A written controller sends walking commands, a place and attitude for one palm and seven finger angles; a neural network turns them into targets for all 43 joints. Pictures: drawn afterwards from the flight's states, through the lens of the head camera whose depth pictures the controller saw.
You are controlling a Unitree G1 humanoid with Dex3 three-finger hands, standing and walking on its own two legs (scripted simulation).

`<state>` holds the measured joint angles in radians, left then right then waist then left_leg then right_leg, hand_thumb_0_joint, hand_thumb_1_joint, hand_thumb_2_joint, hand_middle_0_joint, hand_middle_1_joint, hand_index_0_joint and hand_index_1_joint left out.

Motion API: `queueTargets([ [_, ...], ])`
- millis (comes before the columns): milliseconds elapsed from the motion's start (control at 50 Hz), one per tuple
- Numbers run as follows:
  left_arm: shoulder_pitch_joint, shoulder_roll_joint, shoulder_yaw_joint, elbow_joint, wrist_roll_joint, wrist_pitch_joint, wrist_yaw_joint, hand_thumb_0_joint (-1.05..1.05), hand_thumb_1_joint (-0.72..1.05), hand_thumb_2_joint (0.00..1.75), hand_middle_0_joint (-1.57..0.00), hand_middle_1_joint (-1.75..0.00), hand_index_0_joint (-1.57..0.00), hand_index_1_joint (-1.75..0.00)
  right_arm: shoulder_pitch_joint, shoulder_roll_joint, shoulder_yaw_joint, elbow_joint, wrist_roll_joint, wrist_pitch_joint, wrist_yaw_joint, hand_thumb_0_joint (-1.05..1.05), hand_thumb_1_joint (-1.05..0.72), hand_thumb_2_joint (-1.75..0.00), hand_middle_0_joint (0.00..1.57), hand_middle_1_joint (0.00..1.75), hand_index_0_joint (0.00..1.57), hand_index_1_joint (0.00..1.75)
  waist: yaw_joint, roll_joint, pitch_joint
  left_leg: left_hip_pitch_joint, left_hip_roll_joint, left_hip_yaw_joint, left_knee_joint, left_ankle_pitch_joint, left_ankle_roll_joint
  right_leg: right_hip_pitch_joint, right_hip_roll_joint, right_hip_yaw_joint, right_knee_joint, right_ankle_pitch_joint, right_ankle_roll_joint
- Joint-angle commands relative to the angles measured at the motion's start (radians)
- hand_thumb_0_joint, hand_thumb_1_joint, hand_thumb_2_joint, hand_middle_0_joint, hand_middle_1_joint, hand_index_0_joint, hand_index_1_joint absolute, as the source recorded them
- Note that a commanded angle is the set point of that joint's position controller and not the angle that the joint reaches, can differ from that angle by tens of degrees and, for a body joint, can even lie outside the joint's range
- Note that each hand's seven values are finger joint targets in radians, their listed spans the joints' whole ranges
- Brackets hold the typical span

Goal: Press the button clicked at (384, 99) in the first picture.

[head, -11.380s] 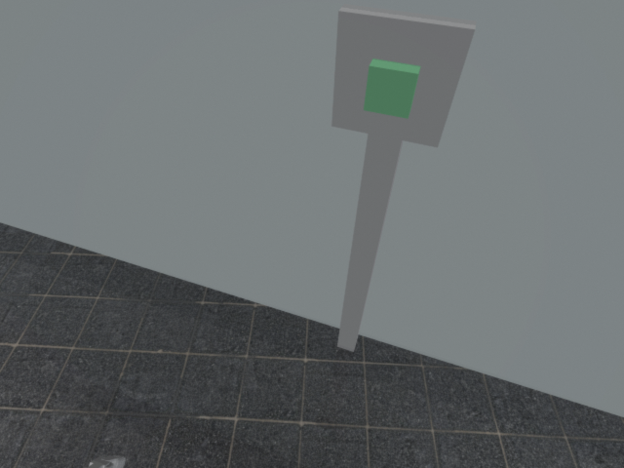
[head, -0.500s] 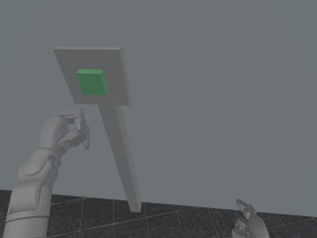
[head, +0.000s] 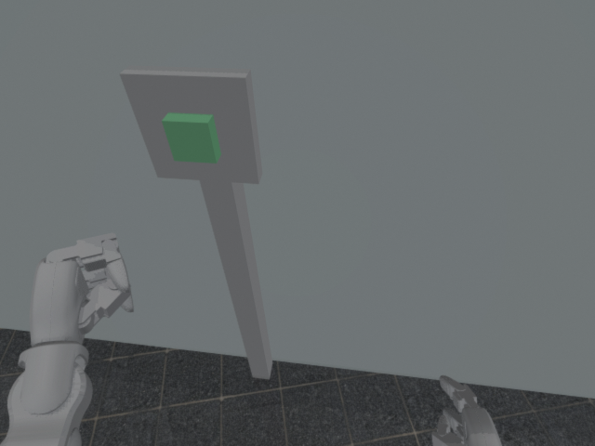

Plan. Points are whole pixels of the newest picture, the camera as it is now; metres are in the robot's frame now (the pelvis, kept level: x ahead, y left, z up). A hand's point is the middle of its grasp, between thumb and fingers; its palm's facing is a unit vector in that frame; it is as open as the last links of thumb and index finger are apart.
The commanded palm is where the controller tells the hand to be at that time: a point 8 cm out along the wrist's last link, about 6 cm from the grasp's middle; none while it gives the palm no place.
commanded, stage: draw the hand back to the body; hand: left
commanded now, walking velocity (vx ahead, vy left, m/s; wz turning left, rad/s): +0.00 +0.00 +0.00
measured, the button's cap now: (193, 137) +0.48 +0.22 +0.20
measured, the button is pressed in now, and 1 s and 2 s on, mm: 0 0 0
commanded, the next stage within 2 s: step back with the hand held close in 0.68 s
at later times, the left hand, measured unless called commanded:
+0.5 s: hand (84, 316) +0.19 +0.25 +0.15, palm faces +0.42 -0.83 -0.37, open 3.1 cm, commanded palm +0.15 +0.29 +0.17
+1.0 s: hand (87, 312) +0.20 +0.25 +0.15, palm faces +0.36 -0.82 -0.44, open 3.1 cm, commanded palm +0.14 +0.29 +0.17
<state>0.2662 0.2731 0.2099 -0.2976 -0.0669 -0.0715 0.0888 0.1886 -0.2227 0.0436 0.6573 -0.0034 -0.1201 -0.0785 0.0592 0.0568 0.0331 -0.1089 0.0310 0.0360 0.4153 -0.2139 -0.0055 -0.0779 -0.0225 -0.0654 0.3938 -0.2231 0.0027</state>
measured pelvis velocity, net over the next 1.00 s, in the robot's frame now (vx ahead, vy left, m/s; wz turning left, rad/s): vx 0.01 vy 0.01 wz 0.00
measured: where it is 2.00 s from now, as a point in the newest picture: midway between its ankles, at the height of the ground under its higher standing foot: outside the picture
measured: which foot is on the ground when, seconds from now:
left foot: down 0.00-1.00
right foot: down 0.00-1.00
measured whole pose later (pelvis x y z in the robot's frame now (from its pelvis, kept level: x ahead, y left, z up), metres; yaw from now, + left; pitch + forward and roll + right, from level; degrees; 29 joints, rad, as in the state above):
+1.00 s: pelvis +0.01 +0.01 +0.00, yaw +0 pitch -1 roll -1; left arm 0.57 0.33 0.33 -0.50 -0.05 -0.12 0.10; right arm 0.17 -0.22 0.02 0.56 -0.01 0.00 -0.07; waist 0.03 0.05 0.02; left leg -0.21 0.03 0.04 0.46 -0.24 0.01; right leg -0.16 -0.02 -0.06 0.38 -0.22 0.02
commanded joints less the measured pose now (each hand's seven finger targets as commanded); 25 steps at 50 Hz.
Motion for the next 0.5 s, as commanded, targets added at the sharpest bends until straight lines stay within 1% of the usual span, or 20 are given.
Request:
queueTargets([
  [0,-0.124,0.168,0.089,-0.246,0.008,-0.092,0.030,0.00,0.90,0.90,-1.30,-1.50,-1.30,-1.50,-0.159,-0.100,-0.045,-0.170,-0.004,-0.050,-0.008,0.00,-0.90,-0.90,0.20,0.30,0.20,0.30,-0.009,-0.010,-0.094,0.063,-0.022,-0.019,-0.076,0.081,0.032,-0.039,0.017,0.035,-0.100,0.043,-0.016],
  [20,-0.098,0.170,0.094,-0.250,0.005,-0.093,0.031,0.00,0.90,0.90,-1.30,-1.50,-1.30,-1.50,-0.161,-0.096,-0.046,-0.173,-0.002,-0.046,-0.006,0.00,-0.90,-0.90,0.20,0.30,0.20,0.30,-0.008,-0.024,-0.083,0.055,-0.018,-0.021,-0.079,0.081,0.032,-0.037,0.015,0.035,-0.096,0.043,-0.015],
  [80,-0.027,0.170,0.109,-0.301,0.008,-0.100,0.033,0.00,0.90,0.90,-1.30,-1.50,-1.30,-1.50,-0.157,-0.095,-0.050,-0.180,-0.005,-0.042,0.000,0.00,-0.90,-0.90,0.20,0.30,0.20,0.30,-0.001,-0.008,-0.101,0.055,-0.018,-0.023,-0.074,0.128,0.028,-0.012,0.018,0.029,-0.076,0.100,-0.019],
  [100,0.012,0.177,0.120,-0.299,0.010,-0.097,0.032,0.00,0.90,0.90,-1.30,-1.50,-1.30,-1.50,-0.157,-0.099,-0.051,-0.181,-0.008,-0.041,0.002,0.00,-0.90,-0.90,0.20,0.30,0.20,0.30,0.005,-0.023,-0.094,0.049,-0.018,-0.025,-0.073,0.138,0.028,-0.009,0.022,0.029,-0.080,0.107,-0.019],
  [120,0.036,0.171,0.119,-0.309,0.007,-0.095,0.031,0.00,0.90,0.90,-1.30,-1.50,-1.30,-1.50,-0.155,-0.094,-0.051,-0.186,-0.006,-0.037,0.002,0.00,-0.90,-0.90,0.20,0.30,0.20,0.30,0.004,-0.029,-0.092,0.047,-0.016,-0.022,-0.070,0.150,0.029,-0.005,0.018,0.030,-0.073,0.124,-0.017],
  [140,0.045,0.170,0.122,-0.325,0.008,-0.095,0.031,0.00,0.90,0.90,-1.30,-1.50,-1.30,-1.50,-0.156,-0.094,-0.051,-0.189,-0.005,-0.033,0.004,0.00,-0.90,-0.90,0.20,0.30,0.20,0.30,0.003,-0.022,-0.085,0.043,-0.016,-0.023,-0.070,0.152,0.026,-0.006,0.020,0.027,-0.071,0.125,-0.018],
  [160,0.064,0.177,0.132,-0.329,0.009,-0.095,0.033,0.00,0.90,0.90,-1.30,-1.50,-1.30,-1.50,-0.153,-0.093,-0.054,-0.191,-0.006,-0.032,0.004,0.00,-0.90,-0.90,0.20,0.30,0.20,0.30,0.005,-0.028,-0.084,0.041,-0.015,-0.023,-0.070,0.153,0.025,-0.008,0.021,0.028,-0.070,0.127,-0.018],
  [180,0.078,0.174,0.132,-0.344,0.010,-0.095,0.033,0.00,0.90,0.90,-1.30,-1.50,-1.30,-1.50,-0.153,-0.092,-0.053,-0.193,-0.004,-0.031,0.005,0.00,-0.90,-0.90,0.20,0.30,0.20,0.30,0.005,-0.006,-0.078,0.039,-0.016,-0.022,-0.066,0.157,0.024,-0.012,0.021,0.029,-0.070,0.128,-0.019],
  [200,0.098,0.183,0.142,-0.344,0.012,-0.093,0.033,0.00,0.90,0.90,-1.30,-1.50,-1.30,-1.50,-0.153,-0.094,-0.054,-0.194,-0.006,-0.032,0.004,0.00,-0.90,-0.90,0.20,0.30,0.20,0.30,0.007,-0.021,-0.068,0.036,-0.016,-0.023,-0.067,0.155,0.024,-0.016,0.025,0.028,-0.079,0.125,-0.020],
  [220,0.116,0.177,0.140,-0.341,0.009,-0.092,0.033,0.00,0.90,0.90,-1.30,-1.50,-1.30,-1.50,-0.151,-0.090,-0.054,-0.197,-0.004,-0.030,0.002,0.00,-0.90,-0.90,0.20,0.30,0.20,0.30,0.006,-0.029,-0.057,0.032,-0.014,-0.021,-0.065,0.153,0.026,-0.020,0.021,0.029,-0.075,0.126,-0.018],
  [240,0.128,0.177,0.145,-0.354,0.010,-0.092,0.034,0.00,0.90,0.90,-1.30,-1.50,-1.30,-1.50,-0.147,-0.090,-0.056,-0.198,-0.005,-0.028,0.001,0.00,-0.90,-0.90,0.20,0.30,0.20,0.30,0.006,-0.028,-0.065,0.037,-0.012,-0.019,-0.062,0.159,0.025,-0.020,0.022,0.028,-0.073,0.133,-0.017],
  [280,0.148,0.179,0.151,-0.372,0.011,-0.091,0.035,0.00,0.90,0.90,-1.30,-1.50,-1.30,-1.50,-0.143,-0.090,-0.056,-0.202,-0.004,-0.027,0.001,0.00,-0.90,-0.90,0.20,0.30,0.20,0.30,0.007,0.002,-0.069,0.040,-0.013,-0.018,-0.058,0.168,0.023,-0.019,0.022,0.029,-0.069,0.143,-0.018],
  [300,0.161,0.182,0.154,-0.368,0.012,-0.089,0.035,0.00,0.90,0.90,-1.30,-1.50,-1.30,-1.50,-0.145,-0.090,-0.056,-0.201,-0.005,-0.029,-0.001,0.00,-0.90,-0.90,0.20,0.30,0.20,0.30,0.008,-0.024,-0.048,0.035,-0.012,-0.018,-0.057,0.160,0.024,-0.032,0.027,0.029,-0.083,0.130,-0.018],
  [320,0.165,0.178,0.151,-0.387,0.012,-0.090,0.035,0.00,0.90,0.90,-1.30,-1.50,-1.30,-1.50,-0.140,-0.090,-0.056,-0.207,-0.004,-0.029,-0.002,0.00,-0.90,-0.90,0.20,0.30,0.20,0.30,0.006,-0.005,-0.058,0.036,-0.012,-0.019,-0.057,0.162,0.023,-0.024,0.023,0.028,-0.074,0.136,-0.018],
  [380,0.205,0.188,0.166,-0.409,0.013,-0.088,0.039,0.00,0.90,0.90,-1.30,-1.50,-1.30,-1.50,-0.136,-0.088,-0.057,-0.211,-0.004,-0.032,-0.004,0.00,-0.90,-0.90,0.20,0.30,0.20,0.30,0.012,0.008,-0.067,0.041,-0.012,-0.020,-0.051,0.178,0.022,-0.022,0.025,0.026,-0.067,0.149,-0.018],
  [400,0.195,0.187,0.161,-0.414,0.015,-0.086,0.039,0.00,0.90,0.90,-1.30,-1.50,-1.30,-1.50,-0.135,-0.092,-0.056,-0.210,-0.006,-0.036,-0.005,0.00,-0.90,-0.90,0.20,0.30,0.20,0.30,0.009,-0.011,-0.062,0.037,-0.016,-0.021,-0.049,0.172,0.022,-0.023,0.028,0.028,-0.077,0.147,-0.019],
  [420,0.179,0.177,0.148,-0.414,0.017,-0.084,0.039,0.00,0.90,0.90,-1.30,-1.50,-1.30,-1.50,-0.136,-0.091,-0.055,-0.208,-0.005,-0.036,-0.006,0.00,-0.90,-0.90,0.20,0.30,0.20,0.30,0.003,0.002,-0.051,0.039,-0.013,-0.020,-0.049,0.171,0.023,-0.032,0.026,0.028,-0.074,0.145,-0.017],
  [440,0.174,0.175,0.146,-0.407,0.017,-0.083,0.041,0.00,0.90,0.90,-1.30,-1.50,-1.30,-1.50,-0.132,-0.090,-0.054,-0.205,-0.006,-0.037,-0.007,0.00,-0.90,-0.90,0.20,0.30,0.20,0.30,0.002,-0.002,-0.041,0.034,-0.014,-0.023,-0.051,0.165,0.023,-0.036,0.025,0.025,-0.075,0.136,-0.017],
  [460,0.164,0.177,0.146,-0.417,0.019,-0.083,0.043,0.00,0.90,0.90,-1.30,-1.50,-1.30,-1.50,-0.132,-0.091,-0.055,-0.206,-0.006,-0.039,-0.007,0.00,-0.90,-0.90,0.20,0.30,0.20,0.30,0.002,0.009,-0.049,0.040,-0.015,-0.022,-0.049,0.162,0.023,-0.036,0.025,0.027,-0.075,0.134,-0.018],
  [480,0.166,0.178,0.149,-0.411,0.019,-0.081,0.045,0.00,0.90,0.90,-1.30,-1.50,-1.30,-1.50,-0.128,-0.092,-0.055,-0.204,-0.007,-0.040,-0.008,0.00,-0.90,-0.90,0.20,0.30,0.20,0.30,0.004,0.004,-0.056,0.045,-0.015,-0.025,-0.047,0.171,0.024,-0.034,0.024,0.025,-0.071,0.140,-0.019],
])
